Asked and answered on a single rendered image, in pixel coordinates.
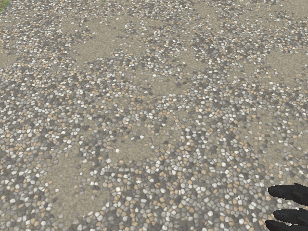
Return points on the right robot hand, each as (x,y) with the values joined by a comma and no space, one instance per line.
(297,193)

